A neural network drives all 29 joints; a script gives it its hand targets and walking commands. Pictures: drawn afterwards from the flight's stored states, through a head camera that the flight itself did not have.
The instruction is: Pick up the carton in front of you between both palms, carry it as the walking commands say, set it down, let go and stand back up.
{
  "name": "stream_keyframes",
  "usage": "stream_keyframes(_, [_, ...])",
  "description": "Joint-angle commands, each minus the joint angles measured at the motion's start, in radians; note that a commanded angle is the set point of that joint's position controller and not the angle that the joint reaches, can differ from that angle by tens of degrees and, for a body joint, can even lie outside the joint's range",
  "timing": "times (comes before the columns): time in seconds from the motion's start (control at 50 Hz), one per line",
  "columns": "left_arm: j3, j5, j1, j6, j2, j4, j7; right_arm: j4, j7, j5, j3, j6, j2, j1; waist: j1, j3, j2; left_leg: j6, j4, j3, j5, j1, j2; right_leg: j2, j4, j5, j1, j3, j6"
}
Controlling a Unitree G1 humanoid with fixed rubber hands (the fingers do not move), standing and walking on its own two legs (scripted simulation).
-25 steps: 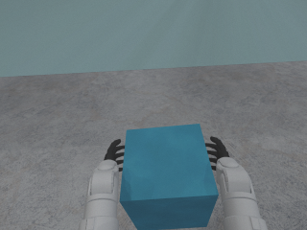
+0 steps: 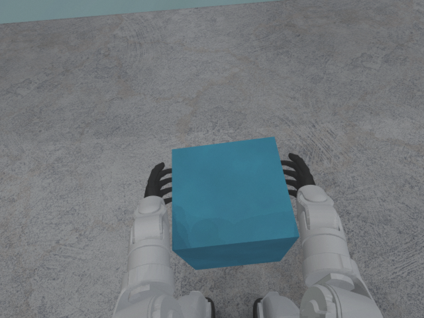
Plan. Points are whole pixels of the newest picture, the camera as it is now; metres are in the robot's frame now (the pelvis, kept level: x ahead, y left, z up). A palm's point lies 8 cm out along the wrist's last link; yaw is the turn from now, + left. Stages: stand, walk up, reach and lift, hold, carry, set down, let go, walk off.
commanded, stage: set down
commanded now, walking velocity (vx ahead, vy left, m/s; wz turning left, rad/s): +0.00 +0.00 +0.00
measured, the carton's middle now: (230, 210) +0.34 +0.00 -0.10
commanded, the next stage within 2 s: none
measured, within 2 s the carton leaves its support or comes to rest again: neither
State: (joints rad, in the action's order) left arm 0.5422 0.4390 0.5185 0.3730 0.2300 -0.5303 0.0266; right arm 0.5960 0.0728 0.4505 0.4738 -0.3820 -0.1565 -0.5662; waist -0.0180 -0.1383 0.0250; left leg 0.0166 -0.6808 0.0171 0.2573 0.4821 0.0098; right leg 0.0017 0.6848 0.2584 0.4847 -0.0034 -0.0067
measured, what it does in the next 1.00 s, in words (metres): lowers itself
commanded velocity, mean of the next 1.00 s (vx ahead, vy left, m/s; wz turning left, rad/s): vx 0.00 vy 0.00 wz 0.00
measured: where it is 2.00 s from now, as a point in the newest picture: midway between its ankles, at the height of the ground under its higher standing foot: outside the picture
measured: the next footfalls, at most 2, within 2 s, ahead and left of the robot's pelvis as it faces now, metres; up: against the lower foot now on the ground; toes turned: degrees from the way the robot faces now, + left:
none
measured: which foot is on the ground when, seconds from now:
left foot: down 0.00-1.00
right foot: down 0.00-1.00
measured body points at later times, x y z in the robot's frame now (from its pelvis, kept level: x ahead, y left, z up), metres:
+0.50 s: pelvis -0.02 -0.01 -0.13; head +0.19 -0.02 +0.27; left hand +0.39 +0.16 -0.20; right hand +0.42 -0.14 -0.20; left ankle +0.06 +0.11 -0.72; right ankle +0.06 -0.12 -0.72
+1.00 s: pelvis -0.05 -0.01 -0.26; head +0.24 -0.02 +0.08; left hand +0.41 +0.17 -0.38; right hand +0.46 -0.13 -0.37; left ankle +0.06 +0.11 -0.72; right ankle +0.06 -0.12 -0.72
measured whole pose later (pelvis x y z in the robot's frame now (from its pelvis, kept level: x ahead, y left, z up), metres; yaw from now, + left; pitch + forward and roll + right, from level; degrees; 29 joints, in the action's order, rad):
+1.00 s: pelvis -0.05 -0.01 -0.26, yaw +0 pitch +46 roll +2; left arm 0.56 0.18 0.93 0.27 0.09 -0.58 -0.08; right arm 0.79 -0.03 0.21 0.32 -0.29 0.07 -1.09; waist -0.05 0.11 0.00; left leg -0.02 -1.76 0.00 0.49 2.07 0.02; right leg 0.02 1.77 0.48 2.08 0.00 -0.02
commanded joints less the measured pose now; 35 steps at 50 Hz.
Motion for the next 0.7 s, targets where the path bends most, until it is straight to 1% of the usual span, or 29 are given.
stream_keyframes(0.0, [-0.353,-0.145,0.408,-0.124,0.675,-0.048,0.117,0.054,0.13,-0.122,-0.36,0.142,-0.633,-0.398,0.009,0.441,-0.01,-0.02,-0.031,-0.081,-0.131,0.021,0.099,0.114,0.038,-0.098,0.032,-0.061,-0.042])
stream_keyframes(0.02, [-0.409,-0.124,0.424,-0.149,0.648,-0.06,0.12,0.049,0.13,-0.151,-0.385,0.172,-0.675,-0.426,-0.029,0.507,-0.053,-0.018,-0.064,-0.061,-0.155,0.033,0.097,0.122,0.067,-0.104,0.076,-0.062,-0.021])
stream_keyframes(0.04, [-0.42,-0.154,0.429,-0.178,0.7,-0.068,0.13,0.024,0.13,-0.174,-0.428,0.202,-0.695,-0.456,0.006,0.585,-0.017,-0.018,-0.095,-0.064,-0.164,0.077,0.11,0.12,0.099,-0.131,0.084,-0.068,-0.02])
stream_keyframes(0.06, [-0.48,-0.168,0.453,-0.206,0.74,-0.049,0.129,0.022,0.123,-0.204,-0.49,0.221,-0.726,-0.488,-0.037,0.673,-0.032,-0.027,-0.127,-0.056,-0.205,0.127,0.112,0.121,0.141,-0.202,0.055,-0.073,-0.01])
stream_keyframes(0.08, [-0.539,-0.208,0.474,-0.216,0.759,-0.029,0.131,0.01,0.117,-0.213,-0.514,0.242,-0.753,-0.473,-0.008,0.782,-0.051,-0.025,-0.168,-0.057,-0.247,0.126,0.116,0.116,0.178,-0.265,0.029,-0.087,-0.013])
stream_keyframes(0.1, [-0.568,-0.209,0.501,-0.234,0.749,-0.009,0.13,-0.041,0.122,-0.251,-0.583,0.264,-0.742,-0.549,-0.021,0.846,-0.042,-0.033,-0.206,-0.058,-0.272,0.165,0.124,0.125,0.223,-0.256,0.106,-0.076,-0.007])
stream_keyframes(0.14, [-0.632,-0.253,0.533,-0.252,0.715,0.013,0.137,-0.068,0.099,-0.283,-0.675,0.277,-0.751,-0.592,-0.04,1.015,-0.098,-0.037,-0.283,-0.039,-0.315,0.272,0.134,0.125,0.27,-0.359,0.07,-0.092,0.005])
stream_keyframes(0.16, [-0.69,-0.299,0.57,-0.258,0.741,0.042,0.143,-0.093,0.084,-0.293,-0.698,0.278,-0.802,-0.569,-0.026,1.118,-0.089,-0.039,-0.316,-0.036,-0.32,0.29,0.135,0.125,0.308,-0.384,0.034,-0.084,0.012])
stream_keyframes(0.18, [-0.756,-0.316,0.567,-0.253,0.762,0.091,0.139,-0.107,0.081,-0.331,-0.734,0.277,-0.797,-0.581,-0.054,1.197,-0.046,-0.044,-0.349,-0.042,-0.346,0.271,0.143,0.124,0.351,-0.411,0.063,-0.097,0.004])
stream_keyframes(0.22, [-0.748,-0.305,0.58,-0.229,0.773,0.074,0.143,-0.115,0.072,-0.3,-0.728,0.257,-0.82,-0.566,0.004,1.258,-0.052,-0.055,-0.364,-0.055,-0.298,0.331,0.137,0.139,0.388,-0.382,0.121,-0.066,0.013])
stream_keyframes(0.26, [-0.74,-0.316,0.595,-0.201,0.763,0.054,0.156,-0.11,0.07,-0.317,-0.726,0.231,-0.829,-0.633,-0.05,1.204,-0.054,-0.051,-0.404,-0.023,-0.19,0.474,0.158,0.137,0.388,-0.271,0.18,-0.088,0.01])
stream_keyframes(0.28, [-0.705,-0.302,0.581,-0.183,0.79,-0.012,0.162,-0.067,0.075,-0.303,-0.713,0.208,-0.809,-0.641,-0.053,1.136,-0.058,-0.051,-0.41,-0.037,-0.17,0.498,0.14,0.135,0.406,-0.236,0.275,-0.072,0.009])
stream_keyframes(0.3, [-0.684,-0.295,0.58,-0.165,0.804,-0.027,0.17,-0.049,0.085,-0.298,-0.701,0.192,-0.865,-0.595,-0.009,1.135,-0.075,-0.047,-0.418,-0.03,-0.123,0.509,0.14,0.145,0.396,-0.182,0.309,-0.057,0.015])
stream_keyframes(0.32, [-0.661,-0.288,0.593,-0.147,0.776,-0.011,0.177,-0.014,0.092,-0.304,-0.674,0.168,-0.841,-0.623,-0.056,1.092,-0.057,-0.039,-0.435,-0.037,-0.049,0.56,0.135,0.133,0.427,-0.089,0.34,-0.067,-0.004])
stream_keyframes(0.34, [-0.638,-0.282,0.587,-0.124,0.819,-0.066,0.18,0.029,0.102,-0.268,-0.63,0.154,-0.839,-0.594,-0.017,1.007,-0.07,-0.04,-0.426,-0.035,-0.027,0.625,0.143,0.141,0.409,-0.083,0.418,-0.056,-0.004])
stream_keyframes(0.36, [-0.607,-0.259,0.621,-0.117,0.812,-0.062,0.184,0.052,0.111,-0.275,-0.612,0.141,-0.835,-0.631,-0.054,1.002,-0.048,-0.036,-0.443,-0.031,-0.004,0.658,0.14,0.134,0.421,-0.036,0.433,-0.072,-0.015])
stream_keyframes(0.38, [-0.584,-0.271,0.609,-0.105,0.838,-0.104,0.185,0.078,0.12,-0.26,-0.58,0.137,-0.823,-0.601,0.005,0.984,-0.049,-0.033,-0.468,-0.034,0.012,0.701,0.142,0.129,0.431,-0.04,0.452,-0.071,-0.012])
stream_keyframes(0.4, [-0.583,-0.255,0.61,-0.108,0.821,-0.077,0.189,0.082,0.121,-0.261,-0.583,0.129,-0.846,-0.607,-0.032,0.994,-0.064,-0.03,-0.474,-0.034,0.007,0.705,0.138,0.139,0.452,-0.033,0.498,-0.073,-0.011])
stream_keyframes(0.42, [-0.545,-0.241,0.67,-0.105,0.82,-0.119,0.193,0.092,0.12,-0.236,-0.556,0.132,-0.805,-0.657,-0.007,0.972,-0.039,-0.038,-0.503,-0.034,0.01,0.775,0.138,0.134,0.475,-0.051,0.548,-0.071,-0.009])
stream_keyframes(0.46, [-0.532,-0.242,0.648,-0.105,0.801,-0.094,0.186,0.121,0.131,-0.241,-0.545,0.127,-0.77,-0.675,-0.056,0.981,-0.059,-0.047,-0.52,-0.023,-0.005,0.794,0.143,0.14,0.498,-0.025,0.616,-0.046,-0.011])
stream_keyframes(0.48, [-0.526,-0.242,0.713,-0.101,0.79,-0.102,0.182,0.118,0.131,-0.242,-0.515,0.136,-0.791,-0.692,-0.029,1.008,-0.043,-0.05,-0.532,-0.019,-0.005,0.822,0.145,0.147,0.532,-0.058,0.596,-0.062,-0.025])
stream_keyframes(0.5, [-0.519,-0.249,0.722,-0.108,0.765,-0.102,0.179,0.106,0.136,-0.267,-0.546,0.144,-0.801,-0.719,-0.05,1.054,-0.065,-0.043,-0.567,-0.008,-0.016,0.824,0.147,0.147,0.562,-0.069,0.633,-0.048,-0.011])
stream_keyframes(0.52, [-0.529,-0.268,0.731,-0.116,0.803,-0.119,0.174,0.133,0.124,-0.254,-0.528,0.152,-0.803,-0.705,-0.016,1.085,-0.05,-0.047,-0.587,-0.014,-0.003,0.856,0.149,0.146,0.574,-0.061,0.645,-0.05,-0.019])
stream_keyframes(0.54, [-0.519,-0.244,0.725,-0.125,0.77,-0.109,0.166,0.137,0.121,-0.278,-0.537,0.156,-0.784,-0.757,-0.091,1.1,-0.043,-0.045,-0.593,-0.005,-0.025,0.853,0.151,0.149,0.613,-0.055,0.707,-0.043,-0.005])
stream_keyframes(0.56, [-0.547,-0.268,0.743,-0.12,0.761,-0.103,0.161,0.12,0.115,-0.273,-0.539,0.153,-0.793,-0.727,-0.021,1.116,-0.072,-0.047,-0.606,-0.018,-0.03,0.836,0.142,0.159,0.618,-0.071,0.698,-0.022,-0.002])
stream_keyframes(0.58, [-0.57,-0.273,0.794,-0.125,0.776,-0.068,0.154,0.096,0.112,-0.245,-0.526,0.159,-0.735,-0.789,-0.012,1.145,-0.039,-0.061,-0.636,-0.021,-0.019,0.868,0.15,0.155,0.649,-0.05,0.734,-0.022,0.001])
stream_keyframes(0.62, [-0.574,-0.314,0.8,-0.127,0.76,-0.076,0.15,0.082,0.105,-0.321,-0.59,0.164,-0.766,-0.829,-0.061,1.211,-0.063,-0.055,-0.681,-0.015,-0.072,0.83,0.154,0.158,0.688,-0.05,0.771,-0.021,-0.007])
stream_keyframes(0.66, [-0.594,-0.317,0.85,-0.128,0.757,-0.057,0.142,0.068,0.1,-0.318,-0.617,0.16,-0.787,-0.846,-0.026,1.285,-0.076,-0.062,-0.735,-0.009,-0.06,0.868,0.15,0.161,0.734,-0.066,0.785,-0.001,0.013])
stream_keyframes(0.68, [-0.596,-0.327,0.864,-0.117,0.744,-0.082,0.138,0.091,0.099,-0.341,-0.584,0.156,-0.766,-0.902,-0.06,1.267,-0.038,-0.063,-0.737,0.014,-0.032,0.914,0.158,0.165,0.736,-0.043,0.787,-0.017,0.007])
